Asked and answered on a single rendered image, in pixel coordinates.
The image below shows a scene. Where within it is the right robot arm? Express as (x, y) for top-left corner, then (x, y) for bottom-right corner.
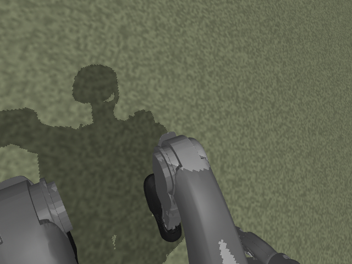
(268, 253), (300, 264)

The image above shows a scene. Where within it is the right robot hand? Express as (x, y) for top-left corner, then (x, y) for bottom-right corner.
(235, 226), (278, 264)

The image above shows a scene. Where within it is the right robot foot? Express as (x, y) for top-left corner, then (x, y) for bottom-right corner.
(144, 174), (182, 242)

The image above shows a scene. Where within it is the left robot foot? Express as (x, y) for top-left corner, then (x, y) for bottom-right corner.
(67, 231), (79, 264)

